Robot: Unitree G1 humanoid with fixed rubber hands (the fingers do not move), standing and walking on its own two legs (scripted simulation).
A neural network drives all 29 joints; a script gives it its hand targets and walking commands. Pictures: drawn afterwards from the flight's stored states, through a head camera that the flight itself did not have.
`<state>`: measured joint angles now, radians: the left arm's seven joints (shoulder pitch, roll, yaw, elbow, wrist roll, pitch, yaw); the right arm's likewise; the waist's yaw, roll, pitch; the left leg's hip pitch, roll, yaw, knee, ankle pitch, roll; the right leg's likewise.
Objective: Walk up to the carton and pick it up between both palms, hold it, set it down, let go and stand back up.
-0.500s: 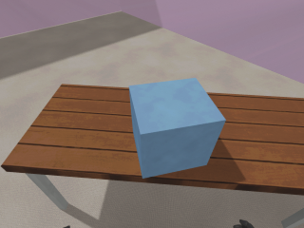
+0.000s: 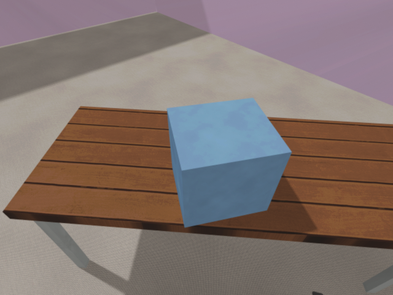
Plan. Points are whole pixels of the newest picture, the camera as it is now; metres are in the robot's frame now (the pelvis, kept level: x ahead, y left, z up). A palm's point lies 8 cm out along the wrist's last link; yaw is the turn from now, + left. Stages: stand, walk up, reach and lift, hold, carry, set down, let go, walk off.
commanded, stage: stand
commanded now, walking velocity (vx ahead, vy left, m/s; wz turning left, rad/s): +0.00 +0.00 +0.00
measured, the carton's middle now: (219, 161) +0.52 -0.02 -0.06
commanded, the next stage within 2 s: none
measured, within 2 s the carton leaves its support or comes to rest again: neither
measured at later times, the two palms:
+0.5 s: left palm out of the picture +0.07 +0.28 -0.11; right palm out of the picture +0.11 -0.26 -0.11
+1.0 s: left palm out of the picture +0.07 +0.28 -0.11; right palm out of the picture +0.11 -0.26 -0.11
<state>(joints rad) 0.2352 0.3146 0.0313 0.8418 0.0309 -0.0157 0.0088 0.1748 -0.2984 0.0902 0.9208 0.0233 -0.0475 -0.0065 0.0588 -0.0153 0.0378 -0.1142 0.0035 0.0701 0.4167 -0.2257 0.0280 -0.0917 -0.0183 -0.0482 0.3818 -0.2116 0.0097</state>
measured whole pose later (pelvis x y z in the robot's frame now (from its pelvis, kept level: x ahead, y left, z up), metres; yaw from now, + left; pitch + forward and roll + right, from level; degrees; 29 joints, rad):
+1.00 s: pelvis +0.00 +0.00 +0.00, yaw +0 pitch -4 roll +0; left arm 0.24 0.32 0.03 0.86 0.03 -0.02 0.01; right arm 0.16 -0.30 0.09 0.96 0.02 -0.05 -0.01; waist 0.06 -0.02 0.04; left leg -0.11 0.00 0.07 0.39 -0.21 0.03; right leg -0.10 -0.02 -0.05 0.38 -0.21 0.01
